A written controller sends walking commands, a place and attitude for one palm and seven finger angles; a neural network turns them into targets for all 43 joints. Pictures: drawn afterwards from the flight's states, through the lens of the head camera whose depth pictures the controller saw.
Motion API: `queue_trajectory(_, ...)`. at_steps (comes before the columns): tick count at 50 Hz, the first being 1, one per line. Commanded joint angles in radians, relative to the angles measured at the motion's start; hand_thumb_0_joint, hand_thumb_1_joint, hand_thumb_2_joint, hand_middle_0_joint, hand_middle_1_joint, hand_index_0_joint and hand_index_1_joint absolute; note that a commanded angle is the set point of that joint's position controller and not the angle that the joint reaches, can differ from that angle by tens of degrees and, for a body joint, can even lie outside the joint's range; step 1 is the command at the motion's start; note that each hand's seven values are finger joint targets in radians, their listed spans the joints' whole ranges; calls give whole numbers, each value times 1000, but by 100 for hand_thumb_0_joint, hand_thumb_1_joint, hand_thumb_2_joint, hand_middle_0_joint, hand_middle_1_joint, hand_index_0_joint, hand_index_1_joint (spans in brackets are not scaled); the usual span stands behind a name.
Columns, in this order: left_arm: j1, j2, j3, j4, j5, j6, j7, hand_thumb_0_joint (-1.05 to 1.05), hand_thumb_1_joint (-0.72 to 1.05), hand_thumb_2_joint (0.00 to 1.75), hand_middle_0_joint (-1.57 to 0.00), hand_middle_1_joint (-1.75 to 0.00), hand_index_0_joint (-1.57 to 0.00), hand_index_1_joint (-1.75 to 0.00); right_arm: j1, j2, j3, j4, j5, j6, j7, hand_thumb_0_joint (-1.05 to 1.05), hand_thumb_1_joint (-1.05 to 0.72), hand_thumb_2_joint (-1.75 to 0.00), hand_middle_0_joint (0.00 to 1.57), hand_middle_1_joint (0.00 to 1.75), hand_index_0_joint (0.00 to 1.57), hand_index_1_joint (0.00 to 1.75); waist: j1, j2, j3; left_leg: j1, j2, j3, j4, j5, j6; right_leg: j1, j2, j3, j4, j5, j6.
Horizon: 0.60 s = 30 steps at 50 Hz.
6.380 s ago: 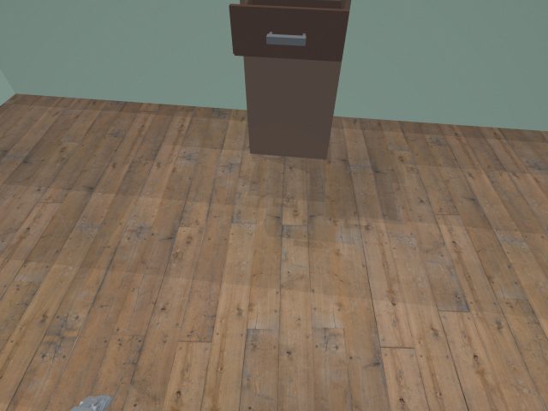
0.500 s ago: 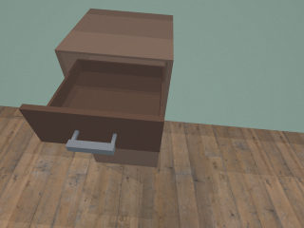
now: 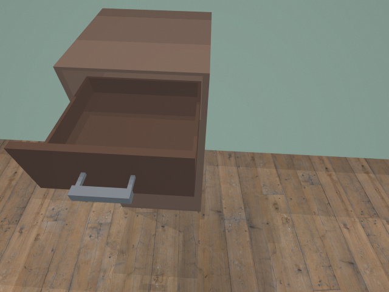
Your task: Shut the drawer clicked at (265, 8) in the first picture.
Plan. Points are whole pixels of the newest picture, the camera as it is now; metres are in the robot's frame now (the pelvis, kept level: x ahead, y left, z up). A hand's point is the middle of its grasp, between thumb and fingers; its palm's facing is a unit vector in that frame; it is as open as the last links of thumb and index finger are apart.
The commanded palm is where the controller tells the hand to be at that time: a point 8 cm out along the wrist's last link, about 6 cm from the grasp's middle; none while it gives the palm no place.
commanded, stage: come to a stop and stand still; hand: left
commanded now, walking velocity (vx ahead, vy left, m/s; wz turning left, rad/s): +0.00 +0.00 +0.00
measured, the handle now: (104, 186) +0.32 +0.23 +0.02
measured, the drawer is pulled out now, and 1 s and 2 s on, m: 0.29 0.29 0.29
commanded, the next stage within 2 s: look again from close up in 0.08 s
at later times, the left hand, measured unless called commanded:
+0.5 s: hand out of the picture +0.02 +0.22 -0.17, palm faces +0.03 -0.97 -0.23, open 7.4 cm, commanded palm none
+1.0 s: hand (101, 253) +0.19 +0.20 +0.00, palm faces +0.15 -0.99 -0.04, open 6.9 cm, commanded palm +0.09 +0.25 -0.04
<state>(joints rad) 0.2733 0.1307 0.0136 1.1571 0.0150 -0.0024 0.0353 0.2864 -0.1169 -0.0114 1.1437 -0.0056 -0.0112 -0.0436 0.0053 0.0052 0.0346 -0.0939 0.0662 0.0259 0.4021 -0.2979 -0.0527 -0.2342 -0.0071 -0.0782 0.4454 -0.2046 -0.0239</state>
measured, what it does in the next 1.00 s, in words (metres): stands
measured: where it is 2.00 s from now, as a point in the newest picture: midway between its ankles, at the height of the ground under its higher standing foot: outside the picture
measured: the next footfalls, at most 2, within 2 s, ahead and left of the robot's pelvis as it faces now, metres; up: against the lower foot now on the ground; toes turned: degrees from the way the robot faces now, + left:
none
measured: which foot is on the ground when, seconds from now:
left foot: down 0.00-1.00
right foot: down 0.00-1.00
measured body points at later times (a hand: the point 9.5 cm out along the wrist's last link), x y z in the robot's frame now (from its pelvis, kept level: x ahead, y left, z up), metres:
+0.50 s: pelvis -0.01 +0.03 +0.00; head +0.00 +0.02 +0.44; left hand +0.02 +0.27 -0.15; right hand +0.00 -0.18 -0.17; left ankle -0.05 +0.14 -0.74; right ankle +0.02 -0.10 -0.74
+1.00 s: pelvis -0.01 +0.03 -0.02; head +0.00 +0.02 +0.43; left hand +0.17 +0.25 +0.01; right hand +0.13 -0.23 -0.11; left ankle -0.05 +0.14 -0.74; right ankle +0.02 -0.10 -0.74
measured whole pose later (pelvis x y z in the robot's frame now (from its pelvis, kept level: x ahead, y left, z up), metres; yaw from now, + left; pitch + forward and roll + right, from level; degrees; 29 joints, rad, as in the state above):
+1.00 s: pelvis -0.01 +0.03 -0.02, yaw +1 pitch +5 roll +1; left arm 0.45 0.13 0.08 0.06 -0.17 -0.33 -0.05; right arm 0.26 -0.25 -0.05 0.72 0.01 -0.31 -0.02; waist -0.03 0.00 -0.09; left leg -0.37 0.00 0.04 0.70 -0.41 0.00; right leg -0.50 -0.08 -0.05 0.72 -0.30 0.01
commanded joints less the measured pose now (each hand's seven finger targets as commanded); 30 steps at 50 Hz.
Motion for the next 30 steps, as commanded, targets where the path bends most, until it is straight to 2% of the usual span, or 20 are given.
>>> queue_trajectory(1, 61, 102, 16, -34, -6, -13, 1, 0, 90, 90, -20, -30, -20, -30, 103, -75, -10, -8, -6, 0, 0, 0, -90, -90, 20, 30, 20, 30, 0, -19, 42, -92, 34, -17, -70, 104, 53, 48, -103, 116, -127, 52, -3)
queue_trajectory(8, 49, 118, 20, -44, -7, -17, 0, 0, 90, 90, -20, -30, -20, -30, 98, -96, -10, -16, -6, -7, 1, 0, -90, -90, 20, 30, 20, 30, 3, 1, 20, -88, 40, -24, -72, 148, 52, 75, -105, 108, -108, 119, -6)
queue_trajectory(9, 166, 158, 24, -11, -1, -36, 42, 0, 90, 90, -20, -30, -20, -30, -36, -131, -21, -85, 0, -20, 12, 0, -90, -90, 20, 30, 20, 30, 61, -41, 27, -193, 32, 42, 172, 41, 21, 113, -175, 180, -52, 576, 37)
queue_trajectory(10, 118, 201, 27, -59, 3, -51, 32, 0, 90, 90, -20, -30, -20, -30, 56, -77, -15, -124, 2, -3, 15, 0, -90, -90, 20, 30, 20, 30, -16, -50, -98, -185, 0, -12, 198, -136, 35, 142, -260, 250, -85, 420, -33)
queue_trajectory(11, 65, 210, 29, -92, 6, -53, 21, 0, 90, 90, -20, -30, -20, -30, 72, -66, -11, -127, -3, 8, 20, 0, -90, -90, 20, 30, 20, 30, -23, -37, -110, -143, -2, 14, 181, -128, 34, 101, -260, 244, -107, 264, -85)
queue_trajectory(12, 26, 190, 27, -109, 6, -50, 16, 0, 90, 90, -20, -30, -20, -30, 106, -71, -10, -122, -7, 5, 22, 0, -90, -90, 20, 30, 20, 30, -46, -63, -103, -89, -17, 12, 139, -72, 40, 27, -228, 209, -101, 91, -91)
queue_trajectory(13, -3, 169, 25, -120, 2, -43, 13, 0, 90, 90, -20, -30, -20, -30, 137, -80, -8, -117, -10, -1, 24, 0, -90, -90, 20, 30, 20, 30, -58, -53, -73, -58, -12, 0, 89, -7, 48, -40, -187, 167, -87, -32, -75)
queue_trajectory(14, -16, 147, 19, -126, 0, -36, 8, 0, 90, 90, -20, -30, -20, -30, 138, -90, -7, -115, -12, -6, 26, 0, -90, -90, 20, 30, 20, 30, -51, -21, -2, -92, 5, -26, 51, 30, 57, -81, -145, 134, -73, -110, -53)
queue_trajectory(16, 0, 129, 13, -130, -1, -22, 4, 0, 90, 90, -20, -30, -20, -30, 113, -103, -2, -125, -15, -21, 25, 0, -90, -90, 20, 30, 20, 30, -23, 106, 57, -187, 53, -83, -38, 104, 74, -28, -89, 87, -5, -52, -24)
queue_trajectory(17, 18, 117, 9, -125, -3, -22, 2, 0, 90, 90, -20, -30, -20, -30, 97, -123, 1, -131, -15, -25, 21, 0, -90, -90, 20, 30, 20, 30, -8, 121, 49, -214, 65, -100, -52, 151, 81, 30, -76, 72, 21, 2, -16)
queue_trajectory(18, 28, 115, 5, -120, -5, -22, 1, 0, 90, 90, -20, -30, -20, -30, 82, -128, 2, -136, -12, -27, 19, 0, -90, -90, 20, 30, 20, 30, 1, 97, 43, -216, 61, -93, -53, 185, 83, 61, -79, 66, 28, 49, -12)
queue_trajectory(19, 32, 115, 4, -116, -7, -22, 0, 0, 90, 90, -20, -30, -20, -30, 85, -135, 4, -139, -10, -29, 16, 0, -90, -90, 20, 30, 20, 30, -1, 45, 31, -206, 55, -89, -51, 195, 83, 81, -83, 69, 29, 76, -12)
queue_trajectory(20, 31, 114, 2, -113, -8, -21, -1, 0, 90, 90, -20, -30, -20, -30, 83, -139, 4, -136, -10, -29, 15, 0, -90, -90, 20, 30, 20, 30, 0, 33, 37, -195, 47, -83, -53, 182, 81, 80, -89, 72, 23, 83, -10)
queue_trajectory(23, 26, 116, 1, -116, -8, -15, -1, 0, 90, 90, -20, -30, -20, -30, 84, -144, 7, -125, -11, -26, 15, 0, -90, -90, 20, 30, 20, 30, 0, 24, 66, -195, 44, -84, -78, 153, 82, 70, -90, 73, 16, 67, -5)
queue_trajectory(25, 25, 120, -1, -114, -8, -14, -1, 0, 90, 90, -20, -30, -20, -30, 80, -145, 9, -117, -10, -23, 17, 0, -90, -90, 20, 30, 20, 30, -1, -7, 73, -189, 35, -80, -84, 109, 82, 64, -94, 83, 2, 56, -4)
queue_trajectory(26, 24, 121, 1, -115, -8, -13, -2, 0, 90, 90, -20, -30, -20, -30, 81, -139, 9, -112, -10, -25, 17, 0, -90, -90, 20, 30, 20, 30, 0, 23, 68, -184, 37, -81, -98, 120, 83, 68, -91, 81, 7, 64, -4)
queue_trajectory(29, 27, 125, 0, -112, -9, -15, -1, 0, 90, 90, -20, -30, -20, -30, 80, -145, 11, -101, -10, -25, 18, 0, -90, -90, 20, 30, 20, 30, 0, -10, 48, -161, 29, -70, -84, 136, 82, 78, -99, 89, 4, 90, -3)
queue_trajectory(30, 25, 125, 0, -110, -9, -15, -1, 0, 90, 90, -20, -30, -20, -30, 83, -145, 12, -96, -10, -25, 17, 0, -90, -90, 20, 30, 20, 30, -3, -3, 51, -157, 29, -67, -84, 143, 81, 77, -100, 87, 4, 95, -4)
